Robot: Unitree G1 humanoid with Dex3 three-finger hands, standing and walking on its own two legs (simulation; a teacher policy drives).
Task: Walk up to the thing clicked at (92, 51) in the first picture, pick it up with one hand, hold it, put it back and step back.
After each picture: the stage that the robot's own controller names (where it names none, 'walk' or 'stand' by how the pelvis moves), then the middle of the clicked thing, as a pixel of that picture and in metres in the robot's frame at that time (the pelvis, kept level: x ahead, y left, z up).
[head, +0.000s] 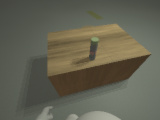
stand; (93, 49) +0.67 +0.02 -0.05
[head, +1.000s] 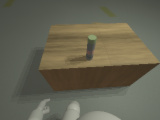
walk; (90, 48) +0.61 +0.06 -0.01
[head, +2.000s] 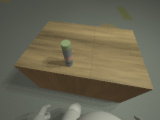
stand; (67, 54) +0.48 +0.24 -0.01
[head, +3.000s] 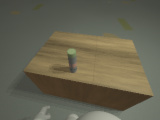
walk; (72, 61) +0.49 +0.20 -0.05
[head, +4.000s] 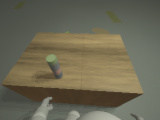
stand; (55, 68) +0.38 +0.31 -0.04
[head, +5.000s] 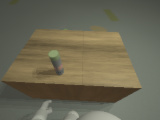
stand; (57, 64) +0.41 +0.30 -0.04
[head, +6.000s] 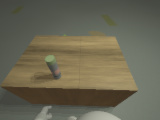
stand; (54, 68) +0.40 +0.32 -0.05
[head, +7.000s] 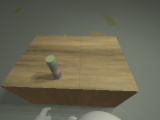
stand; (54, 68) +0.39 +0.32 -0.05
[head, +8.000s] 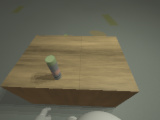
stand; (54, 68) +0.39 +0.32 -0.05
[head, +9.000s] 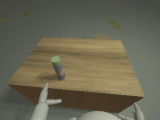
rise first; (59, 69) +0.40 +0.30 -0.04
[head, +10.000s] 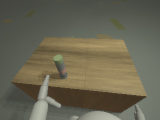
go down; (61, 68) +0.41 +0.30 -0.04
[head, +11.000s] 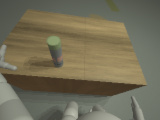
go down; (56, 54) +0.43 +0.26 +0.03
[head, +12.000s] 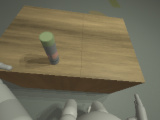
approach; (51, 51) +0.44 +0.28 +0.04
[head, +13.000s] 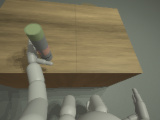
close; (41, 46) +0.45 +0.29 +0.07
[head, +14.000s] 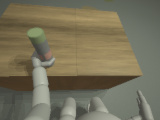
lift; (43, 50) +0.42 +0.28 +0.07
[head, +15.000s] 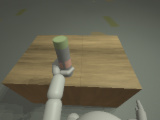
lift; (64, 59) +0.34 +0.18 +0.17
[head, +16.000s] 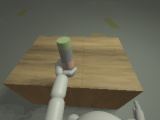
hold; (67, 59) +0.35 +0.17 +0.16
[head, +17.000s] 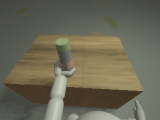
hold; (66, 60) +0.35 +0.18 +0.15
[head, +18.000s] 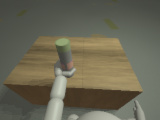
hold; (66, 60) +0.34 +0.18 +0.16
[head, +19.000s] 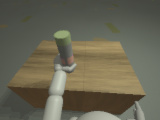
crouch; (66, 55) +0.33 +0.17 +0.22
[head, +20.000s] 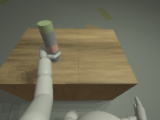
lower; (51, 44) +0.45 +0.26 +0.16
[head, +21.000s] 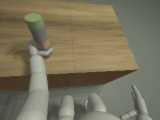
lower; (41, 39) +0.49 +0.27 +0.08
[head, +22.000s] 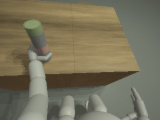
lower; (40, 44) +0.46 +0.28 +0.07
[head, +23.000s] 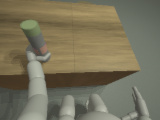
lower; (39, 45) +0.46 +0.29 +0.07
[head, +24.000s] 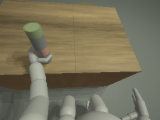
lower; (41, 46) +0.45 +0.28 +0.07
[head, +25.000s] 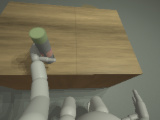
open; (45, 49) +0.44 +0.27 +0.06
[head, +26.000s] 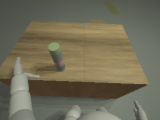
sink last; (58, 59) +0.42 +0.26 +0.02
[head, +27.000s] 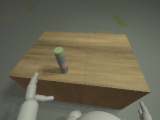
stand; (62, 61) +0.43 +0.28 +0.01
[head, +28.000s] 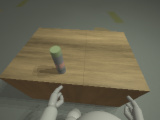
stand; (59, 61) +0.42 +0.28 +0.03
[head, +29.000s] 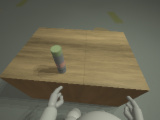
stand; (59, 61) +0.42 +0.27 +0.03
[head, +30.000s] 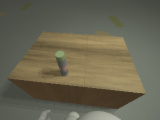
stand; (62, 64) +0.42 +0.27 -0.03
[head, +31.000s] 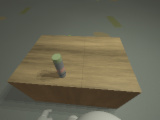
stand; (59, 66) +0.42 +0.30 -0.05
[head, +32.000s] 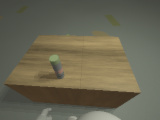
stand; (57, 68) +0.40 +0.30 -0.05
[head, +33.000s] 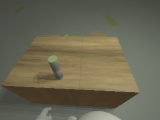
stand; (56, 68) +0.40 +0.31 -0.05
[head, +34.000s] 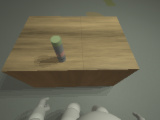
walk; (59, 50) +0.49 +0.28 -0.03
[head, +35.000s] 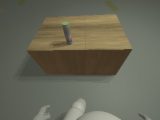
walk; (67, 34) +0.78 +0.35 -0.03
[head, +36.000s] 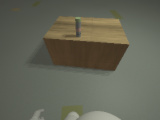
stand; (78, 27) +1.06 +0.27 -0.03
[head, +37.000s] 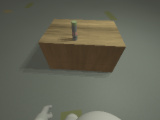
stand; (74, 31) +1.01 +0.29 -0.05
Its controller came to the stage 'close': yes
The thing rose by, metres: 0.24
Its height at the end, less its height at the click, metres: +0.00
